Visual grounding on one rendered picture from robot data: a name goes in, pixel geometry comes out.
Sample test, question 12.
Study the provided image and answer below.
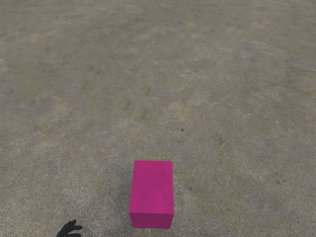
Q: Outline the left robot hand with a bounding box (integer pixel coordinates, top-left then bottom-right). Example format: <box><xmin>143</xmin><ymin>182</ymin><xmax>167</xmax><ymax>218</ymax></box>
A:
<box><xmin>56</xmin><ymin>219</ymin><xmax>83</xmax><ymax>237</ymax></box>

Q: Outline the carton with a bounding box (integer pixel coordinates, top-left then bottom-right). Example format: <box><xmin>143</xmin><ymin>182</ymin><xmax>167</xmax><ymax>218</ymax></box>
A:
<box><xmin>128</xmin><ymin>160</ymin><xmax>174</xmax><ymax>229</ymax></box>

